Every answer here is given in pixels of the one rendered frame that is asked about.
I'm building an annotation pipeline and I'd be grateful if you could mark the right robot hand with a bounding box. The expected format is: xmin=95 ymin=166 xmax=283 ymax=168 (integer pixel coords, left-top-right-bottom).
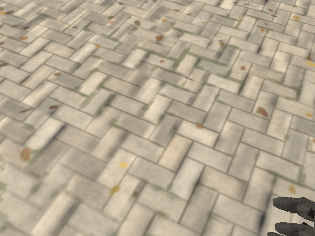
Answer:
xmin=267 ymin=197 xmax=315 ymax=236

